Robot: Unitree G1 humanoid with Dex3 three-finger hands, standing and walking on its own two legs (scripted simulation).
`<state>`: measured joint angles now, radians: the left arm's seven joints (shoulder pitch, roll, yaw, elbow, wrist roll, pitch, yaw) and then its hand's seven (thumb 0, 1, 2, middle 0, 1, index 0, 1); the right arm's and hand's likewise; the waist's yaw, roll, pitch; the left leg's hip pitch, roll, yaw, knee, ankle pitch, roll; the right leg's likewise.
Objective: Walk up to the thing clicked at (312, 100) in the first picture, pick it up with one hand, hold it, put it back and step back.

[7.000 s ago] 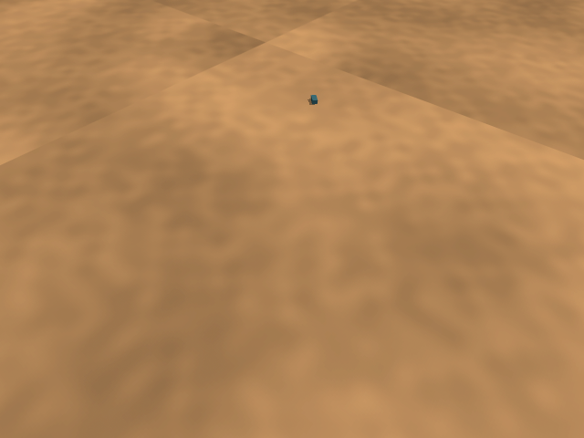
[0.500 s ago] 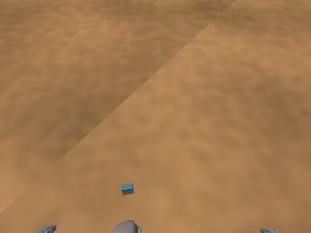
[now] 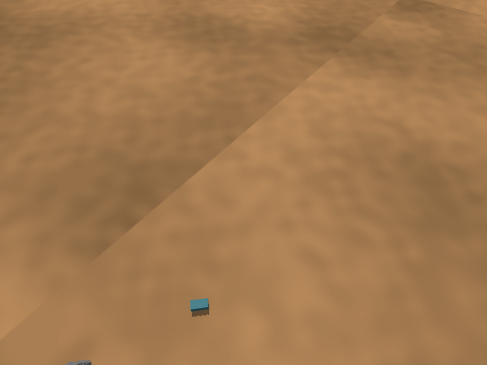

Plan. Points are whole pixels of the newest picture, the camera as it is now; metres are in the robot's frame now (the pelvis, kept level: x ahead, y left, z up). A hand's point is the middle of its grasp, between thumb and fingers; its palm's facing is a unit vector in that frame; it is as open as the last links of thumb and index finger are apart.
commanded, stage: walk up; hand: left
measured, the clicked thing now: (199, 304) +0.45 +0.18 -0.75
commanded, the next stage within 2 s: none
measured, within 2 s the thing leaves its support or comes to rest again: neither
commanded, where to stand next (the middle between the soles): +0.09 -0.03 m, yaw +0 degrees
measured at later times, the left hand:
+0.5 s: hand out of the picture +0.10 +0.26 -0.15, palm faces +0.02 -0.93 -0.35, open 7.4 cm
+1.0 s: hand out of the picture +0.10 +0.26 -0.15, palm faces +0.04 -0.93 -0.36, open 7.4 cm
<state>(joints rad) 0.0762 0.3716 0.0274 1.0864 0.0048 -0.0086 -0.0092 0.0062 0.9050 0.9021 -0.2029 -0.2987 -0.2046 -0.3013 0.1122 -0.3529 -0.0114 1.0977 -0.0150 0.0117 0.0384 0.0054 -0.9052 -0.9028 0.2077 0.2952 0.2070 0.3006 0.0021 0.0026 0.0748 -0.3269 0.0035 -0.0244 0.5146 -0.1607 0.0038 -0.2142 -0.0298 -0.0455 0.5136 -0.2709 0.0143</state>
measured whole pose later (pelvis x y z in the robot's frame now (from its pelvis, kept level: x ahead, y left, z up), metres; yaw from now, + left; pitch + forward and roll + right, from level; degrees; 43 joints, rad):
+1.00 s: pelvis +0.03 +0.00 +0.01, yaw +2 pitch -1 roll -1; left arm 0.09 0.36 0.03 1.12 0.01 0.00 0.00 0.01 0.91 0.90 -0.20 -0.30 -0.20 -0.30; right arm 0.07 -0.35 -0.02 1.11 0.00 0.02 0.03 0.00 -0.91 -0.90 0.21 0.30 0.21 0.30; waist 0.01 0.02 0.06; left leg -0.25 -0.01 -0.06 0.42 -0.14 0.00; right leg -0.11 -0.04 -0.09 0.38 -0.25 0.02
